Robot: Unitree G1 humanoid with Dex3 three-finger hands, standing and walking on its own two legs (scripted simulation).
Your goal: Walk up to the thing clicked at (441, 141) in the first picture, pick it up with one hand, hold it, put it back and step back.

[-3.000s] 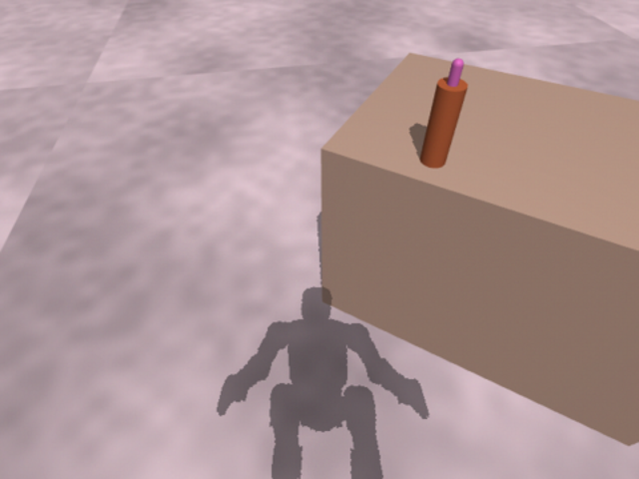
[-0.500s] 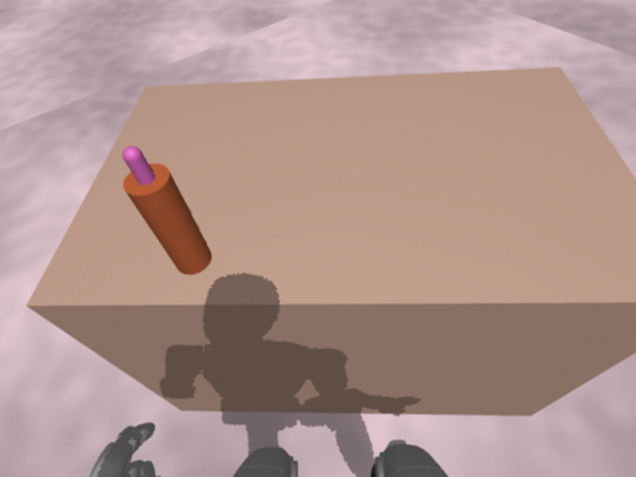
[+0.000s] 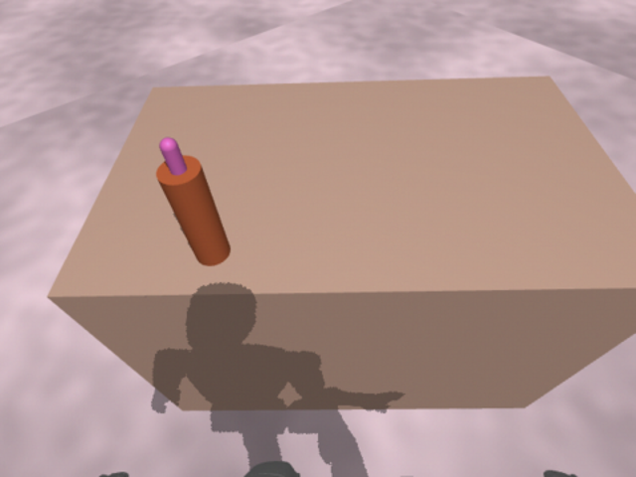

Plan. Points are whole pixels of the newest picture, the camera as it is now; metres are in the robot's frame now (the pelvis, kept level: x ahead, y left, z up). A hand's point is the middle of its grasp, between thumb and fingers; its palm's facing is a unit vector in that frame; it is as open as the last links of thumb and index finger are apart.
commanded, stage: walk up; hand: left
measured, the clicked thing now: (193, 204) +0.45 +0.22 +0.06
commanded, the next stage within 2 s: stand in 1.10 s
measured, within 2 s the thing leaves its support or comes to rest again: neither
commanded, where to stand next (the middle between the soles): +0.07 +0.00 m, yaw +2 degrees
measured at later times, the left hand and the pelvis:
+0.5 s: hand out of the picture +0.10 +0.26 -0.13, palm faces -0.04 -0.94 -0.35, open 7.4 cm; pelvis +0.01 +0.00 +0.02, yaw -1 degrees
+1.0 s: hand out of the picture +0.12 +0.26 -0.13, palm faces -0.04 -0.93 -0.36, open 7.4 cm; pelvis +0.02 +0.01 +0.03, yaw -1 degrees
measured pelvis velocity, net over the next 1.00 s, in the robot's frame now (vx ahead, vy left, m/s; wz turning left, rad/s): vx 0.02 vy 0.01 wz -0.02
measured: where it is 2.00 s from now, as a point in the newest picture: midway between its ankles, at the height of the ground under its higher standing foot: outside the picture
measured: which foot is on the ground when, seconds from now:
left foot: down 0.00-1.00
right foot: down 0.00-1.00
